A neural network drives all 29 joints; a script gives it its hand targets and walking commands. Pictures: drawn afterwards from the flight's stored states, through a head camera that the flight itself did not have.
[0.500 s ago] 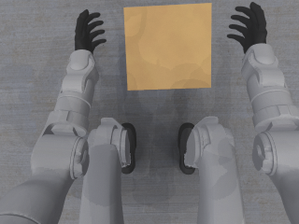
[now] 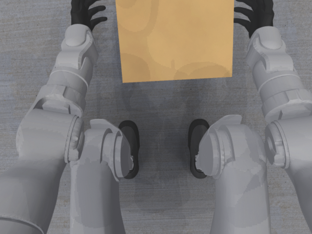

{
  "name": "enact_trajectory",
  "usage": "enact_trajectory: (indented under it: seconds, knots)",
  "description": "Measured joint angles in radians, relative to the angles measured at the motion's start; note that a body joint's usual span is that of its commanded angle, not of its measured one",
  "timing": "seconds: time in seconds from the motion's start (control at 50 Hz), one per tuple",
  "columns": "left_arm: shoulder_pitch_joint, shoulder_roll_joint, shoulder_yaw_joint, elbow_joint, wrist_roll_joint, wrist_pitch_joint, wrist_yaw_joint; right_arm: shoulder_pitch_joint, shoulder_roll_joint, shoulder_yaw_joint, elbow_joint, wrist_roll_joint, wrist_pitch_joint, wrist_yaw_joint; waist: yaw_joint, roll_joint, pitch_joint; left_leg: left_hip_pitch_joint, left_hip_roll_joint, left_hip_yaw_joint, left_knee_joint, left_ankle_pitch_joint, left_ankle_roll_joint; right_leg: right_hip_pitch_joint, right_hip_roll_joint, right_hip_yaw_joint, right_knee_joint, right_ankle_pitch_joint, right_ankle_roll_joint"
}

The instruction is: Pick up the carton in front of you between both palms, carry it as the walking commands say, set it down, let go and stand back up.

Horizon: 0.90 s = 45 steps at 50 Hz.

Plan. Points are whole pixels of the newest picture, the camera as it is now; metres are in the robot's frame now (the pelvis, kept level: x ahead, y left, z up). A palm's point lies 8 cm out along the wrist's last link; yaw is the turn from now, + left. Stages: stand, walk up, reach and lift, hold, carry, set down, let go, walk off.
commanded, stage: reach and lift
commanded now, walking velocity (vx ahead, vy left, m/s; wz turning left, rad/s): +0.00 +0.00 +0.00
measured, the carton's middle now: (171, 38) +0.50 -0.03 -0.24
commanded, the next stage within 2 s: none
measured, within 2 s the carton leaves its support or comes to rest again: leaves its support in 0.62 s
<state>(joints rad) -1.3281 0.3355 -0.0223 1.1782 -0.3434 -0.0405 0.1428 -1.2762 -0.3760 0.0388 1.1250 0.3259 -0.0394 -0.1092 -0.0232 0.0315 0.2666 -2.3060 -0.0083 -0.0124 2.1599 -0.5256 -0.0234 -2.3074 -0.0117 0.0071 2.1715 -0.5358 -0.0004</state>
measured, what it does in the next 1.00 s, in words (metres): rises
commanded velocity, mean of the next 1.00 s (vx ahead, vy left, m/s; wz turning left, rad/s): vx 0.00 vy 0.00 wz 0.00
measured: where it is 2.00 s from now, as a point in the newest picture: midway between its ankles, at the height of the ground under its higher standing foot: (163, 158)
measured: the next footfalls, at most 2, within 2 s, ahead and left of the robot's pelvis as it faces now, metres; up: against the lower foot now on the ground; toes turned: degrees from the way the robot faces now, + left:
none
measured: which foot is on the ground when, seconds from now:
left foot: down 0.00-1.00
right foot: down 0.00-1.00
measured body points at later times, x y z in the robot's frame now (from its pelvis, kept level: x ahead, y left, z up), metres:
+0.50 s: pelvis -0.01 +0.00 +0.01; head +0.35 -0.01 +0.27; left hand +0.53 +0.13 -0.17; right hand +0.52 -0.18 -0.18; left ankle +0.12 +0.12 -0.33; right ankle +0.12 -0.12 -0.34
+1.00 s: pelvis +0.00 +0.01 +0.07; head +0.25 -0.02 +0.45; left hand +0.51 +0.11 +0.00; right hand +0.48 -0.19 +0.00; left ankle +0.12 +0.13 -0.33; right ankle +0.12 -0.12 -0.34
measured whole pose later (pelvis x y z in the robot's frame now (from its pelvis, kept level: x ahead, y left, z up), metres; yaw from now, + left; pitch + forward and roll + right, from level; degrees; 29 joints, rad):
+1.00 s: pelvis +0.00 +0.01 +0.07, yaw -3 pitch +39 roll +0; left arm -1.05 0.03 0.43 0.86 0.10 0.24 0.14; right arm -1.02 -0.08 -0.37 0.84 -0.11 0.27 -0.07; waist -0.03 0.04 -0.11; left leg -2.10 -0.09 -0.04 1.95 -0.53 -0.04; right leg -2.11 0.05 0.04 1.94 -0.51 0.04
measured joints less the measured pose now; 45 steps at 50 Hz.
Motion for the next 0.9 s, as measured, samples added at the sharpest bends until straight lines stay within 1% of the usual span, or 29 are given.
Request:
enact_trajectory:
  seconds: [0.12, 0.18, 0.26, 0.3, 0.36, 0.44, 0.5, 0.54, 0.56, 0.62, 0.68, 0.72, 0.74, 0.8, 0.84, 0.9]
  knots:
    - [0.02, -0.035, 0.033, 0.014, 0.043, -0.007, 0.006, 0.011, 0.032, -0.032, 0.019, -0.039, -0.005, 0.0, 0.002, -0.005, -0.029, 0.007, 0.0, 0.006, -0.021, 0.001, 0.004, 0.007, 0.001, 0.006, -0.02, 0.001, 0.004]
    - [0.017, -0.037, 0.018, 0.012, 0.039, -0.01, 0.008, -0.002, 0.037, -0.031, 0.032, -0.043, -0.011, 0.0, 0.001, -0.007, -0.027, 0.007, -0.003, 0.007, -0.03, 0.009, 0.004, 0.008, -0.002, 0.007, -0.028, 0.005, 0.004]
    - [-0.013, -0.053, -0.013, 0.017, 0.031, -0.017, 0.011, -0.042, 0.052, -0.005, 0.058, -0.033, -0.022, 0.002, -0.001, -0.006, -0.018, 0.005, -0.008, 0.006, -0.042, 0.02, 0.005, 0.01, -0.006, 0.006, -0.039, 0.013, 0.003]
    - [-0.036, -0.075, -0.013, 0.027, 0.045, -0.021, 0.015, -0.064, 0.063, -0.008, 0.075, -0.034, -0.03, -0.011, -0.002, -0.005, -0.013, 0.004, -0.009, 0.004, -0.048, 0.025, 0.005, 0.011, -0.008, 0.004, -0.046, 0.016, 0.004]
    - [-0.056, -0.094, 0.014, 0.045, 0.066, -0.034, 0.057, -0.079, 0.069, -0.009, 0.094, -0.032, -0.04, -0.018, -0.001, -0.004, -0.008, 0.004, -0.008, 0.0, -0.054, 0.028, 0.006, 0.012, -0.006, 0.0, -0.055, 0.021, 0.005]
    - [-0.071, -0.106, 0.052, 0.067, 0.09, -0.041, 0.07, -0.101, 0.074, -0.019, 0.123, -0.043, -0.045, -0.016, 0.001, -0.005, -0.01, -0.002, -0.005, -0.001, -0.055, 0.034, 0.006, 0.004, -0.001, 0.0, -0.059, 0.032, 0.004]
    - [-0.083, -0.108, 0.096, 0.067, 0.121, -0.015, 0.07, -0.119, 0.077, -0.038, 0.125, -0.066, -0.015, -0.016, 0.002, -0.007, -0.004, -0.005, -0.009, -0.003, -0.045, 0.039, 0.001, -0.002, 0.004, 0.0, -0.05, 0.04, 0.004]
    - [-0.082, -0.107, 0.109, 0.055, 0.13, 0.004, 0.069, -0.122, 0.078, -0.041, 0.111, -0.073, 0.009, -0.018, 0.004, -0.007, 0.0, -0.006, -0.017, -0.006, -0.033, 0.037, 0.001, -0.007, 0.011, 0.003, -0.04, 0.046, 0.005]
    - [-0.081, -0.106, 0.107, 0.05, 0.128, 0.013, 0.069, -0.12, 0.077, -0.039, 0.1, -0.072, 0.023, -0.022, 0.005, -0.006, 0.002, -0.008, -0.02, -0.007, -0.026, 0.038, -0.007, -0.009, 0.013, 0.004, -0.034, 0.048, 0.006]
    - [-0.064, -0.096, 0.079, 0.02, 0.095, 0.043, 0.071, -0.101, 0.075, -0.008, 0.057, -0.059, 0.06, -0.035, 0.006, 0.003, -0.001, -0.006, -0.024, -0.007, -0.008, 0.038, -0.01, -0.009, 0.015, 0.007, -0.015, 0.047, 0.008]
    - [-0.006, -0.098, 0.066, -0.05, 0.067, 0.069, 0.079, -0.051, 0.082, 0.001, -0.013, -0.047, 0.093, -0.05, 0.007, 0.008, -0.021, 0.017, -0.03, -0.01, 0.006, 0.023, -0.014, 0.012, 0.02, 0.008, -0.003, 0.037, 0.01]
    - [0.056, -0.111, 0.083, -0.112, 0.073, 0.087, 0.081, 0.006, 0.098, -0.019, -0.073, -0.057, 0.115, -0.056, 0.006, 0.009, -0.052, 0.04, -0.035, -0.014, 0.006, 0.01, -0.022, 0.034, 0.023, 0.009, -0.005, 0.027, 0.012]
    - [0.088, -0.12, 0.096, -0.143, 0.082, 0.1, 0.081, 0.037, 0.108, -0.034, -0.103, -0.069, 0.129, -0.057, 0.006, 0.009, -0.072, 0.053, -0.038, -0.016, 0.002, 0.003, -0.019, 0.046, 0.025, 0.009, -0.01, 0.023, 0.012]
    - [0.177, -0.155, 0.151, -0.221, 0.132, 0.145, 0.073, 0.127, 0.15, -0.1, -0.183, -0.126, 0.176, -0.052, 0.004, 0.007, -0.148, 0.094, -0.048, -0.022, -0.026, -0.008, -0.027, 0.086, 0.031, 0.011, -0.039, 0.012, 0.015]
    - [0.219, -0.187, 0.21, -0.251, 0.185, 0.175, 0.058, 0.172, 0.185, -0.166, -0.215, -0.182, 0.207, -0.039, 0.003, 0.006, -0.207, 0.121, -0.057, -0.024, -0.055, -0.015, -0.027, 0.111, 0.037, 0.015, -0.071, 0.01, 0.019]
    - [0.253, -0.238, 0.318, -0.272, 0.29, 0.22, 0.033, 0.212, 0.24, -0.28, -0.238, -0.289, 0.25, -0.011, 0.0, 0.004, -0.289, 0.156, -0.074, -0.026, -0.108, -0.018, -0.029, 0.143, 0.048, 0.024, -0.128, 0.014, 0.027]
